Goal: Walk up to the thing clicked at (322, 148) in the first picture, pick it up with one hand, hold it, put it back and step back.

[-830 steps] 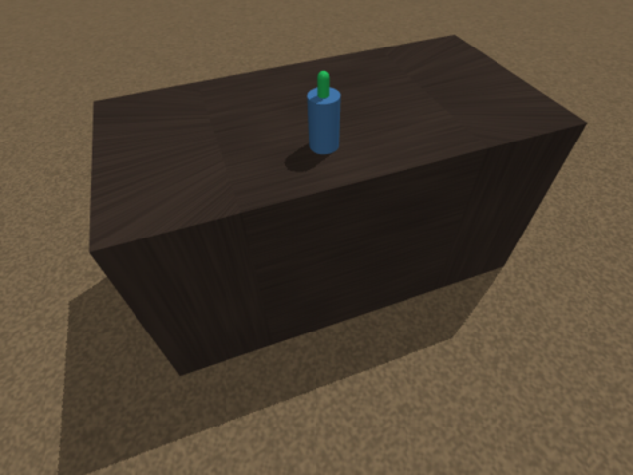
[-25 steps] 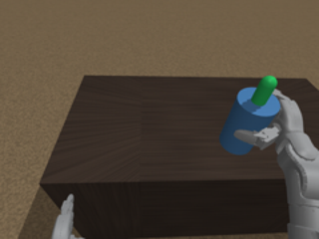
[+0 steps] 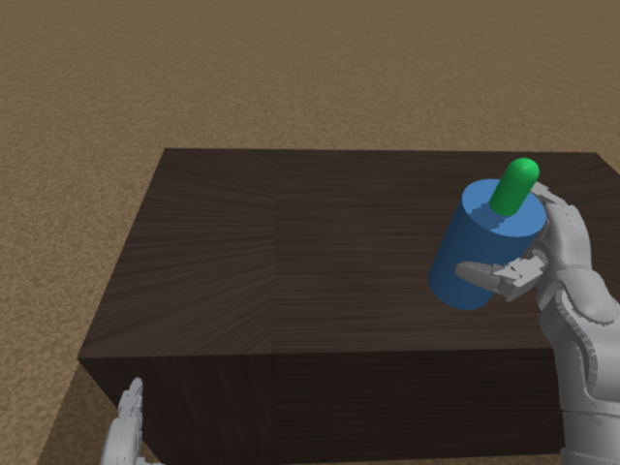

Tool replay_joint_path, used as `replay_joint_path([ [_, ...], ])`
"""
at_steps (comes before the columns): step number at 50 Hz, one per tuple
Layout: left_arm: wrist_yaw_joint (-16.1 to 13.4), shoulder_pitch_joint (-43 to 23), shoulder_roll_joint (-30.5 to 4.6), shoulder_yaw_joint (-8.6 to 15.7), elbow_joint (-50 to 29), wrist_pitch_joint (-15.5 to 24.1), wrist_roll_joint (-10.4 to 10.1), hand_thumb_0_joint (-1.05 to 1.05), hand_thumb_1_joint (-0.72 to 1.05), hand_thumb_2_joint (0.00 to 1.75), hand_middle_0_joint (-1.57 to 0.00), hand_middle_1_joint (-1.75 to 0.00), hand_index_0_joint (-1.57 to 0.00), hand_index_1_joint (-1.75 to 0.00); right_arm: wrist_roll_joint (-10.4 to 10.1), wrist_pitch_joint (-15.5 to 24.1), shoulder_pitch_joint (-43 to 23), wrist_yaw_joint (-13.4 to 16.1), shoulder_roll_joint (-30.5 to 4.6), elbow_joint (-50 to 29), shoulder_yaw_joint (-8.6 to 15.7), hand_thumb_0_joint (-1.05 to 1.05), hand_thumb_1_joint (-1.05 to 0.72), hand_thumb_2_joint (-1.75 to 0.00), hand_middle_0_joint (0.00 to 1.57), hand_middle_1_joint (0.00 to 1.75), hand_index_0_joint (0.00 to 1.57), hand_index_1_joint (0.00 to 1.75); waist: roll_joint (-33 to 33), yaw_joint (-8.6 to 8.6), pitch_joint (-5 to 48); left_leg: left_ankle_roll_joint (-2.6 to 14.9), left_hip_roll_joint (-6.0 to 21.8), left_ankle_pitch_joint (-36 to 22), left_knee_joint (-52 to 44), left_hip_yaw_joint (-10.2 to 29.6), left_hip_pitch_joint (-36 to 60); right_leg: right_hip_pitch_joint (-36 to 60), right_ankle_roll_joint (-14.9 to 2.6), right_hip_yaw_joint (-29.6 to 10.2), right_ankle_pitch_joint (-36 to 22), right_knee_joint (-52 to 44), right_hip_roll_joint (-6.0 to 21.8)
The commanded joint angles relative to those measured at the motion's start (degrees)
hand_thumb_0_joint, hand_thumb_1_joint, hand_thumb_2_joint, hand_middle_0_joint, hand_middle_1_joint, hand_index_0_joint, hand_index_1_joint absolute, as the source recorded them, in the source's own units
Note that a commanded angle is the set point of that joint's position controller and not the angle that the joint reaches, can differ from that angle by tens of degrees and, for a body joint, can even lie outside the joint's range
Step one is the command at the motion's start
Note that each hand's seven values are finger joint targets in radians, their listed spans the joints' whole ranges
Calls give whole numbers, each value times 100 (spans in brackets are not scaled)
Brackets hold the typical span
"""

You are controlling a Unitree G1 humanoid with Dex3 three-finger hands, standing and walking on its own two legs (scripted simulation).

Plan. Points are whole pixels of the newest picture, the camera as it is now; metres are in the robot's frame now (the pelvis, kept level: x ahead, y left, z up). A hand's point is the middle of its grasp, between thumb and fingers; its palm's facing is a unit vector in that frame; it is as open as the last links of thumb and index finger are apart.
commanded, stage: hold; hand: right
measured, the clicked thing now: (487, 233) +0.32 -0.16 +0.20
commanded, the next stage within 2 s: crouch in 1.28 s
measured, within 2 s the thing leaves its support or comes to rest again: neither
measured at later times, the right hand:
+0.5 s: hand (488, 234) +0.33 -0.16 +0.19, palm faces +0.06 +1.00 -0.04, open 11.2 cm
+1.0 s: hand (485, 231) +0.33 -0.16 +0.19, palm faces +0.07 +1.00 -0.05, open 11.2 cm
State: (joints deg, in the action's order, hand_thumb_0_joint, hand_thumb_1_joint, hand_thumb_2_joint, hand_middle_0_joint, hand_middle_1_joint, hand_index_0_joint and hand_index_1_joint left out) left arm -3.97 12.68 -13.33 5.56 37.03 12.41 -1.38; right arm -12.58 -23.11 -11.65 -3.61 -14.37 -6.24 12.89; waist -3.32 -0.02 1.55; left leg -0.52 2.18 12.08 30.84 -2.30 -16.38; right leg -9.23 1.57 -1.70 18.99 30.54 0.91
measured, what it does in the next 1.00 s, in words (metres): stands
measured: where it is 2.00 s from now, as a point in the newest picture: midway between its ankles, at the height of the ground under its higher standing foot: outside the picture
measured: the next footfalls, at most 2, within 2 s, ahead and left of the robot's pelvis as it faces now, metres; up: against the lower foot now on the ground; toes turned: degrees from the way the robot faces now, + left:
none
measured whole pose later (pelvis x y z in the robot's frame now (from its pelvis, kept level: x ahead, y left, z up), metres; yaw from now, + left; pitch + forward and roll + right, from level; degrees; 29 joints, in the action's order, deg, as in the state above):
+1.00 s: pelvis +0.00 +0.00 +0.00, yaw +0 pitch -2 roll +0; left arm -3.7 12.7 -13.1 5.9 37.2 12.2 -1.3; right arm -12.4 -23.4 -13.3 -3.0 -13.7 -5.2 12.2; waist -3.6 0.2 1.5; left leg -0.5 2.2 12.1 30.8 -2.4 -16.3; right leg -9.3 1.6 -1.9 19.0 30.5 0.9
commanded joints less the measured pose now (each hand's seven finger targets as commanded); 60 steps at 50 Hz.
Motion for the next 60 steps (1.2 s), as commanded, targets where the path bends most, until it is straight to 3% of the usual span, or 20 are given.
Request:
replay_joint_path([
  [1, -35, -610, -648, 200, -862, 337, 0, 0, -55, 5, -4, -4, -4, -4, -119, 573, -2387, -6, -1022, -1664, 476, 0, -5, -128, 124, 141, 129, 141, 89, -3, 1224, 8, -139, -839, -399, -200, 753, -123, -154, 75, -1236, -491, -110],
  [4, -28, -693, -598, 138, -834, 360, 2, 0, -55, 5, -4, -4, -4, -4, -143, 540, -2503, -30, -988, -1734, 459, 0, -7, -128, 124, 141, 130, 141, 155, -31, 1202, -11, -106, -870, -422, -188, 789, -123, -174, 95, -1202, -466, -139],
  [5, -64, -740, -730, 317, -769, 361, -1, 0, -55, 5, -4, -4, -4, -4, -133, 517, -2473, -20, -1027, -1649, 475, 0, -7, -127, 124, 140, 129, 140, 123, 27, 1181, -21, -90, -843, -450, -165, 708, -101, -194, 104, -1120, -471, -155],
  [6, -51, -735, -613, 154, -774, 367, 13, 0, -56, 6, -4, -4, -4, -5, -140, 509, -2586, -20, -969, -1646, 447, 0, -6, -127, 123, 140, 128, 140, 206, 10, 1158, -34, -84, -780, -457, -170, 709, -128, -205, 106, -1048, -458, -165],
  [9, -107, -863, -887, 395, -1006, 415, 20, 0, -55, 5, -4, -4, -4, -4, -121, 498, -2665, 14, -1035, -1519, 496, 0, -6, -127, 123, 140, 129, 140, 391, 63, 1198, -63, -93, -658, -471, -182, 710, -120, -218, 96, -900, -470, -159],
  [13, -56, -608, -570, 147, -746, 346, 7, 0, -55, 5, -4, -4, -4, -4, -101, 485, -2572, -24, -992, -1315, 470, 0, -4, -127, 123, 140, 128, 140, 265, -42, 1108, -29, -74, -617, -457, -185, 697, -222, -198, 98, -903, -499, -174],
  [20, -21, -779, -719, 291, -1058, 343, -5, 0, -55, 5, -4, -4, -4, -4, -78, 498, -2817, -3, -1081, -1661, 491, 0, -1, -128, 124, 142, 129, 142, 150, -41, 1299, -7, -94, -700, -422, -185, 758, -179, -171, 96, -1017, -503, -162],
  [21, 10, -771, -520, 71, -1022, 344, -1, 0, -56, 6, -4, -4, -3, -4, -88, 496, -2771, 1, -987, -1604, 447, 0, -4, -127, 124, 141, 129, 141, 117, -83, 1284, 9, -113, -636, -425, -201, 787, -200, -165, 82, -994, -509, -147],
  [22, 1, -767, -680, 244, -1000, 343, -10, 0, -55, 6, -4, -4, -4, -4, -96, 479, -2692, 21, -1040, -1498, 522, 0, -3, -128, 124, 141, 129, 141, 232, -40, 1106, 2, -129, -452, -467, -221, 724, -294, -175, 56, -790, -571, -134],
  [27, -36, -745, -729, 304, -1010, 331, 1, 0, -55, 6, -4, -4, -4, -4, -93, 537, -2716, 83, -1169, -1736, 600, 0, -5, -127, 124, 141, 130, 141, 232, -29, 1214, -34, -73, -414, -514, -141, 769, -275, -215, 138, -690, -521, -187],
  [29, -74, -661, -832, 420, -998, 347, 16, 0, -55, 5, -4, -4, -4, -4, -108, 545, -2557, 89, -994, -1671, 484, 0, -3, -127, 123, 140, 129, 140, 274, 32, 1306, -37, -72, -592, -480, -140, 781, -169, -212, 132, -846, -478, -183],
  [33, -60, -604, -628, 228, -824, 323, 5, 0, -56, 6, -4, -4, -3, -4, -79, 517, -2368, 90, -1020, -1428, 521, 0, -4, -126, 123, 140, 128, 140, 309, -22, 1134, -49, -77, -516, -486, -139, 699, -261, -221, 128, -769, -486, -185],
  [34, -56, -730, -524, 140, -980, 345, 7, 0, -55, 6, -4, -4, -4, -5, -86, 551, -2574, 76, -810, -1632, 289, 0, -3, -126, 122, 139, 128, 139, 245, 37, 1107, -44, -74, -455, -504, -133, 674, -235, -214, 128, -698, -511, -181],
  [35, -89, -689, -784, 393, -945, 358, 7, 0, -55, 5, -4, -4, -4, -4, -95, 533, -2615, 83, -892, -1478, 383, 0, -4, -127, 124, 140, 129, 140, 271, 78, 1228, -31, -109, -614, -458, -164, 676, -147, -201, 92, -868, -494, -147],
  [38, -34, -622, -566, 148, -843, 306, -4, 0, -56, 6, -4, -4, -3, -4, -66, 519, -2513, 66, -879, -1611, 337, 0, -4, -129, 125, 143, 131, 143, 149, -40, 1214, 9, -119, -861, -383, -199, 717, -136, -149, 70, -1241, -482, -131],
  [43, -55, -690, -792, 375, -939, 336, 7, 0, -55, 6, -4, -4, -3, -4, -84, 530, -2587, 76, -927, -1566, 401, 0, -7, -129, 126, 143, 131, 143, 255, 9, 1393, -12, -110, -996, -379, -190, 806, -37, -156, 82, -1348, -448, -124],
  [53, -10, -682, -561, 177, -949, 313, -1, 0, -55, 5, -4, -4, -4, -4, -90, 595, -2787, 57, -972, -1698, 424, 0, -5, -127, 124, 141, 129, 141, 158, -37, 1344, 3, -118, -879, -380, -187, 806, -98, -161, 94, -1234, -455, -129],
  [55, -51, -737, -837, 408, -1194, 332, -1, 0, -55, 5, -4, -4, -4, -4, -113, 564, -2699, 59, -947, -1747, 407, 0, -4, -126, 123, 140, 128, 140, 354, 37, 1477, -18, -120, -941, -401, -199, 834, 9, -179, 101, -1290, -451, -133],
  [58, -1, -745, -543, 129, -965, 292, -8, 0, -55, 5, -4, -4, -4, -4, -101, 520, -2705, 53, -961, -1550, 449, 0, -5, -126, 123, 140, 128, 140, 203, -60, 1189, -13, -94, -796, -451, -180, 783, -182, -174, 111, -1121, -484, -155],
  [60, -22, -760, -674, 275, -967, 291, -14, 0, -55, 6, -4, -4, -3, -4, -88, 470, -2658, 81, -977, -1397, 464, 0, -4, -126, 123, 139, 128, 139, 210, -30, 1200, -9, -119, -821, -444, -182, 744, -144, -168, 99, -1169, -485, -125],
])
